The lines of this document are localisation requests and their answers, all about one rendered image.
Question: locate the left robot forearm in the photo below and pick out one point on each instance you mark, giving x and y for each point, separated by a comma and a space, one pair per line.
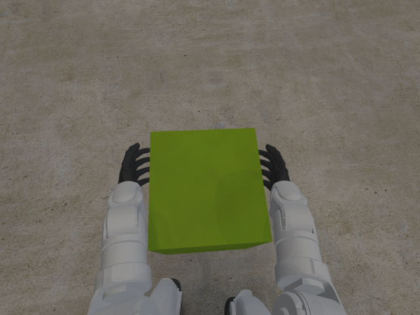
124, 270

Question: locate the right robot forearm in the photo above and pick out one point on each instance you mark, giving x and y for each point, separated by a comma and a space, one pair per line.
299, 263

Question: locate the right robot upper arm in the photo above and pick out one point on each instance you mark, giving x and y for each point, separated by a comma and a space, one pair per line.
293, 302

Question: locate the carton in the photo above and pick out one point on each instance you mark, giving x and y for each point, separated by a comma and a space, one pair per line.
206, 192

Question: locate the right robot hand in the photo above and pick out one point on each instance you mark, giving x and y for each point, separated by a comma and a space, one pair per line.
276, 165

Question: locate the left robot hand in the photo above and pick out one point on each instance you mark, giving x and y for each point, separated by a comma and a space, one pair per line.
129, 167

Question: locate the robot left foot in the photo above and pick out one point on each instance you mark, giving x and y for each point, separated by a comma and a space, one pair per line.
176, 283

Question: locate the robot left shin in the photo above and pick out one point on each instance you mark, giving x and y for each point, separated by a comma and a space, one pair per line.
166, 281

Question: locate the left robot upper arm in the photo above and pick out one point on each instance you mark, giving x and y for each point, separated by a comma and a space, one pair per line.
137, 305

